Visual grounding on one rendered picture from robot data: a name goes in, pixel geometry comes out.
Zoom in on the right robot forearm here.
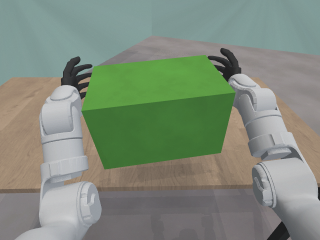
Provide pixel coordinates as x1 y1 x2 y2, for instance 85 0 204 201
228 73 318 197

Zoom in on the right robot hand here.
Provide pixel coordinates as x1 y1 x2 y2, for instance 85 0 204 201
207 48 242 82

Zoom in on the left robot forearm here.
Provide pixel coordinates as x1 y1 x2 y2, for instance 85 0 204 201
39 85 89 226

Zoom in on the carton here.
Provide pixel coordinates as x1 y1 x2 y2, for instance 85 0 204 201
81 55 236 170

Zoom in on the table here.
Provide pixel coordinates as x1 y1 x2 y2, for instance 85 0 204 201
0 77 320 240

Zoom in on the right robot upper arm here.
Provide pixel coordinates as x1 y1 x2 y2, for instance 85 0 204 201
252 157 320 240

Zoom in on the left robot hand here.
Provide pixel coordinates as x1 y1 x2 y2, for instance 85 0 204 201
61 56 93 99

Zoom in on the left robot upper arm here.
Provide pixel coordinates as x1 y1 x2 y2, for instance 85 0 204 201
15 181 102 240

